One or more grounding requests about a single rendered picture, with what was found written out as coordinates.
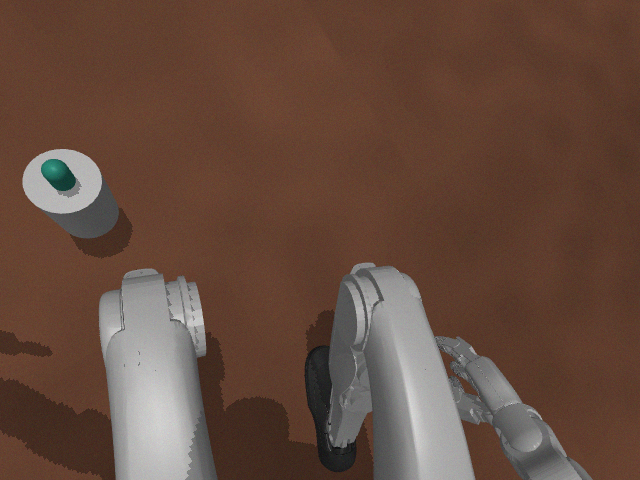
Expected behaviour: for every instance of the right robot hand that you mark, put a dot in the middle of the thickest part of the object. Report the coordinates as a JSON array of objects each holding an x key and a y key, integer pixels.
[{"x": 484, "y": 376}]

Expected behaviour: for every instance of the right robot foot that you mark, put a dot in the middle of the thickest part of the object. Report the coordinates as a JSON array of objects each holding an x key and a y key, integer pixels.
[{"x": 318, "y": 389}]

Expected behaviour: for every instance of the bottle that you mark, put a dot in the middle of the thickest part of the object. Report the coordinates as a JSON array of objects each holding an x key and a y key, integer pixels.
[{"x": 69, "y": 187}]

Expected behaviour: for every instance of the right robot arm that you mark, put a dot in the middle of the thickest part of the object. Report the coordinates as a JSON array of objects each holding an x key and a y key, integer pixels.
[{"x": 531, "y": 446}]

